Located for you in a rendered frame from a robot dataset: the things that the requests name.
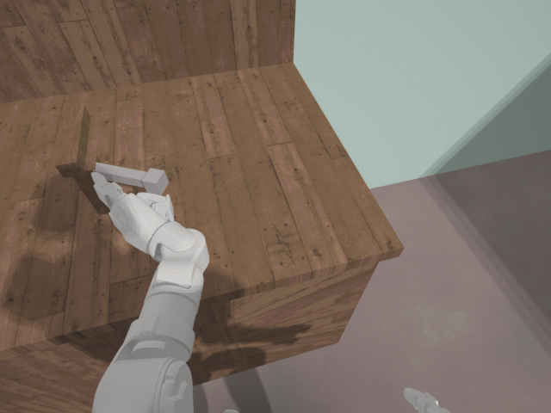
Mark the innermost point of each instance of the robot left forearm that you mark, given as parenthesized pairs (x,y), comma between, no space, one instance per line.
(165,324)

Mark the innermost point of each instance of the tap lever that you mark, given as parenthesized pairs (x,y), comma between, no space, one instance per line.
(154,181)

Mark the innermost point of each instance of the counter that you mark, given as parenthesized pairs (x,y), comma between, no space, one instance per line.
(207,91)

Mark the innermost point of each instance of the left robot hand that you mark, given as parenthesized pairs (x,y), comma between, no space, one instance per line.
(138,216)

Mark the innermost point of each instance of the left robot upper arm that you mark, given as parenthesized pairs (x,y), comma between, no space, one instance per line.
(156,385)

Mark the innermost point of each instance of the right robot hand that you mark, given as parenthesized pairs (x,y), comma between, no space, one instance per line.
(423,402)

